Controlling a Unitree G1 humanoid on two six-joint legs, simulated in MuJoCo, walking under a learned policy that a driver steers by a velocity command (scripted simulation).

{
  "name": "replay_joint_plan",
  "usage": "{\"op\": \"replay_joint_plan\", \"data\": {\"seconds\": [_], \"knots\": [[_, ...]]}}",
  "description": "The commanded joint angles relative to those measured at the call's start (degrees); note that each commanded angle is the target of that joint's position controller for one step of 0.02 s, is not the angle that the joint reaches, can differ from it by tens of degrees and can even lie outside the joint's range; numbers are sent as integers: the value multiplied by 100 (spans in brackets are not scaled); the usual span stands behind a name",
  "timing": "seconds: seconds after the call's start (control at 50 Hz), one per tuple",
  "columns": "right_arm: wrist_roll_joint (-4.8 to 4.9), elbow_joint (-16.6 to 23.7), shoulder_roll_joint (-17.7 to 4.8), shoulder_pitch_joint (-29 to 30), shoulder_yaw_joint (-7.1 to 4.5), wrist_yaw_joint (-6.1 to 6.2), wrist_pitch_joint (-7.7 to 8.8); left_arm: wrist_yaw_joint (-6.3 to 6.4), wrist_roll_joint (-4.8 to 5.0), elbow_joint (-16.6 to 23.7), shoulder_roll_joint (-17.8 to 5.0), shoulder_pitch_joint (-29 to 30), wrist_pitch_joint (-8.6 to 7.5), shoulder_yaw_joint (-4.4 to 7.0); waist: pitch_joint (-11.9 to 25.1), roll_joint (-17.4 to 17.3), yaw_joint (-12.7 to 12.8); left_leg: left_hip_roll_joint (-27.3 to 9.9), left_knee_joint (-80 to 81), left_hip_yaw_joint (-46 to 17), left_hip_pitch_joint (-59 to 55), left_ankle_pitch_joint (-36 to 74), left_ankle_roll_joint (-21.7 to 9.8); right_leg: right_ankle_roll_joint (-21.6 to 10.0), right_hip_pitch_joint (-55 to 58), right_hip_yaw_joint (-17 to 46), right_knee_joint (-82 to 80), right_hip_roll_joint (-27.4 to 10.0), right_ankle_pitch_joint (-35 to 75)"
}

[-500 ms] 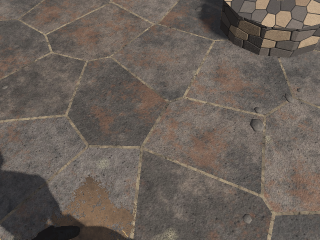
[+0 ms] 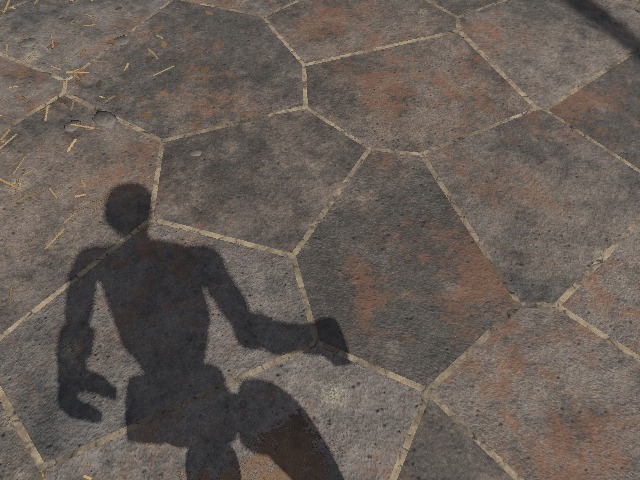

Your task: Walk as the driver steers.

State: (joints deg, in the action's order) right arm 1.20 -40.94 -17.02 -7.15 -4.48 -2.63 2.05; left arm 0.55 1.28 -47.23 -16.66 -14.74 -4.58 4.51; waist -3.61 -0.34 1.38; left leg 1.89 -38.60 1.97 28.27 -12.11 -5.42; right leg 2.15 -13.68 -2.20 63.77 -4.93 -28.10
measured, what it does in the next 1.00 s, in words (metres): walks ahead, turning left: right foot, then left foot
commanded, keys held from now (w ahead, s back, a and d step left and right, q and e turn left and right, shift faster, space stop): w+q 0.54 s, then w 0.42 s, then w+e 0.04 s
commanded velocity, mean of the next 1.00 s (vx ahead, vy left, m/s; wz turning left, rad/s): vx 0.50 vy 0.00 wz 0.43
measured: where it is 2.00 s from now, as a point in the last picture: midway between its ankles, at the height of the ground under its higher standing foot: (241, 228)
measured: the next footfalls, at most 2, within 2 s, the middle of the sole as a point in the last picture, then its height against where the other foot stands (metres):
right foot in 0.42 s outside the picture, level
left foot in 0.94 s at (213, 399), level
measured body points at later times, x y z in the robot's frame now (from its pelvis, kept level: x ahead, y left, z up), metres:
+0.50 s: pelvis +0.29 -0.02 +0.01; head +0.31 -0.02 +0.46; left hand +0.42 +0.28 -0.06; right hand +0.42 -0.29 -0.11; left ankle +0.11 +0.06 -0.65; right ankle +0.39 -0.11 -0.72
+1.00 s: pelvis +0.52 +0.11 +0.01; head +0.55 +0.14 +0.46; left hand +0.40 +0.37 -0.13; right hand +0.82 -0.01 -0.06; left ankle +0.56 +0.23 -0.72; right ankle +0.42 -0.09 -0.65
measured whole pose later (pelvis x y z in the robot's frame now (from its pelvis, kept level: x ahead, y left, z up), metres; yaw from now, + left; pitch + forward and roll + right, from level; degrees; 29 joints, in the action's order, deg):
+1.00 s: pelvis +0.52 +0.11 +0.01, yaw +25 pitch +2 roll -1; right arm 0.1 -35.8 -14.9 -4.2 -2.3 -1.6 3.5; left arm -0.6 1.5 -51.9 -17.2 -20.6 -4.0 2.8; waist -2.3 0.1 3.5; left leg 0.0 -33.6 2.1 26.7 -8.9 -3.3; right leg 0.1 -10.4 -0.1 53.7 -2.3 -27.5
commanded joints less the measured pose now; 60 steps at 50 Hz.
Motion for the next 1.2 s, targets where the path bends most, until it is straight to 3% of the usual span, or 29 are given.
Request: {"op": "replay_joint_plan", "data": {"seconds": [0.02, 0.04, 0.06, 0.14, 0.22, 0.3, 0.36, 0.4, 0.42, 0.44, 0.46, 0.48, 0.5, 0.52, 0.54, 0.58, 0.64, 0.76, 0.86, 0.9, 0.92, 0.94, 0.96, 0.98, 1.0, 1.04, 1.06, 1.1, 1.2], "knots": [[-1, 162, -902, -995, -247, 36, 159, 16, -9, 729, -656, 461, -388, 70, 1041, -133, -449, -1606, 2194, -3153, -3275, -73, -1191, -256, -3170, 671, 919, -80, 575], [-41, 248, -687, -668, -178, 61, 159, 53, -131, 679, -732, 408, -349, 125, 841, -199, -229, -1402, 2243, -2667, -2592, 527, -1077, -245, -2728, 692, 469, -227, 842], [-101, 346, -615, -518, -145, 89, 155, 38, -155, 664, -749, 327, -273, 149, 791, -307, -88, -1282, 2370, -2470, -2180, 835, -1061, -224, -2385, 714, 294, -283, 1022], [-51, 318, -801, -748, -204, 233, 205, 36, -224, 800, -473, 631, -102, 89, 615, -191, -86, -1058, 2586, -1932, -1690, 1665, -1096, 57, -2320, 564, -775, -114, 1747], [-6, 218, -813, -1071, -210, 337, 152, -41, -179, 1008, -288, 1447, -141, -7, 400, -414, -397, -772, 2536, -1682, -1574, 1115, -789, 146, -2109, 559, -2464, 199, 3067], [35, 90, -841, -1406, -226, 365, 94, -168, -89, 1187, -374, 1986, -235, -15, 267, -495, -597, -902, 2277, -2044, -1746, 719, -709, 74, -1772, 601, -3290, 426, 3298], [30, 81, -822, -1437, -235, 402, 33, -229, -74, 1203, -560, 1876, -316, 52, 300, -633, -482, -1050, 1804, -2512, -2157, 785, -607, -89, -1488, 684, -3618, 495, 2730], [22, 150, -743, -1272, -217, 402, -2, -200, -80, 1043, -698, 1219, -367, 145, 515, -768, -108, -891, 1274, -2589, -2145, 1262, -439, -305, -586, 524, -3919, 563, 2505], [-10, 234, -509, -1195, -130, 377, 11, -162, -162, 933, -893, 572, -395, 230, 1056, -619, 214, -580, 362, -2331, -1829, 1396, -249, -555, 583, 762, -3862, 199, 2521], [-138, 372, -196, -1285, -7, 374, 24, -109, -213, 853, -1237, -355, -373, 305, 1933, 180, 501, -113, -1328, -1734, -957, 99, -1, -879, 2165, 1862, -3764, -843, 2232], [99, 524, -33, -2140, 48, 372, 78, -169, -244, 634, -1523, -628, -299, 370, 2342, 2292, 22, 429, -2957, -1276, 1092, -2335, 300, -1755, 3529, 4649, -4434, -1936, 819], [147, 314, -682, -1982, -60, 391, 68, -182, -112, 775, -893, -383, -272, 231, 1739, 1372, 173, -69, -3599, -1418, 1677, -2001, 382, -1588, 3119, 4612, -4662, -1862, -252], [86, 394, -926, -1329, -134, 376, 35, -145, -98, 819, -585, -152, -225, 144, 1062, 794, 320, -249, -3659, -1229, 1759, -1433, 416, -1333, 2402, 3578, -4710, -1602, 2], [27, 446, -840, -1053, -134, 377, 9, -138, -157, 832, -530, 107, -186, 97, 708, 385, 207, -443, -3527, -1078, 1527, -1034, 450, -1222, 1702, 2880, -4814, -1357, 772], [-25, 519, -757, -870, -149, 352, 7, -129, -180, 779, -431, 254, -166, 65, 434, 365, 117, -592, -3255, -1069, 1416, -790, 461, -1202, 1230, 2389, -4937, -1156, 1343], [39, 538, -473, -961, -108, 294, -19, -133, -209, 662, -374, 246, -212, 34, 381, 615, -38, -731, -2920, -975, 1002, -601, 447, -1209, 755, 1771, -5203, -896, 1845], [-2, 628, -233, -748, -28, 287, -32, -158, -151, 453, -560, 108, -276, 84, 282, 491, -76, -737, -2269, -917, 1173, -370, 507, -1435, 689, 1320, -5459, -940, 2505], [-46, 823, -61, 263, 124, 123, 136, -129, -32, 176, -844, -153, -153, 114, 151, 359, 210, -714, -219, -359, 834, 1138, 522, -1297, 849, 390, -5528, -706, 3216], [11, 1077, -218, 840, 100, 23, 180, -119, 61, -136, -1046, -612, 12, 139, 6, 532, 279, -504, 593, -150, 595, 698, 294, -1173, 1518, 401, -5237, -1058, 3643], [-41, 950, -436, 279, -17, 30, 186, -83, 98, -181, -1152, -487, 77, 151, 360, 618, -169, -228, 957, 75, -420, 578, 67, -1004, 1594, 178, -4477, -990, 5120], [-69, 675, -671, -546, -156, 67, 173, -61, 91, -196, -1072, -483, 97, 109, 862, 528, -580, -66, 1117, 190, -1647, 778, -100, -853, 1304, -66, -3528, -749, 5666], [-101, 452, -1028, -1536, -293, 147, 135, -39, -33, -92, -839, -449, 72, -3, 1565, 189, -996, -762, 870, -596, -3336, 973, -379, -627, 205, -233, -2038, -512, 4509], [-161, 395, -1623, -1838, -378, 184, 115, -79, -136, 122, -149, -973, -35, -233, 2249, -1342, -653, -2267, 1351, -3402, -5108, 80, -1286, -246, -2056, -207, 154, 496, 735], [-121, 429, -1137, -1897, -255, 176, 130, -116, -18, -2, -555, -806, -149, -152, 2589, -1102, -857, -2504, 1911, -4338, -5133, -366, -1415, -294, -2697, 742, 996, 495, -530], [-128, 407, -886, -1564, -156, 168, 164, -148, 156, 161, -859, -352, -189, -52, 1677, -830, -818, -2312, 1980, -3382, -4463, -128, -1147, -356, -3121, 779, 1172, 225, -182], [-140, 382, -537, -926, -56, 139, 217, -120, 60, 203, -749, 28, -152, -47, 842, -400, -461, -1826, 2271, -2075, -3034, 659, -834, -337, -2814, 637, 565, -185, 679], [-169, 380, -378, -727, -17, 126, 267, -116, 36, 145, -712, -92, -65, -20, 700, -499, -263, -1662, 2489, -1687, -2566, 889, -735, -313, -2458, 712, 369, -318, 960], [-175, 280, -361, -606, -44, 122, 384, -105, 55, 51, -464, -322, 107, -51, 602, -509, -76, -1625, 2860, -1257, -2063, 1068, -752, -222, -2097, 746, 227, -338, 1260], [-237, -19, -504, -723, -107, 236, 469, -102, 11, 234, -338, 237, 203, -42, 196, -299, -125, -1552, 3181, -263, -2097, 1507, -609, -98, -2678, 958, -835, -230, 2559]]}}
Keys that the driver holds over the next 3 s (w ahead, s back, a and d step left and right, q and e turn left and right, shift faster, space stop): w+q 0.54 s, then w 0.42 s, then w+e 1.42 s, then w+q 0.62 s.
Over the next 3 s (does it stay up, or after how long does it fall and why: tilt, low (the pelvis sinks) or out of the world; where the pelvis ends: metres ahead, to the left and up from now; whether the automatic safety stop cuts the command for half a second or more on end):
stays up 1.58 0.09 0.00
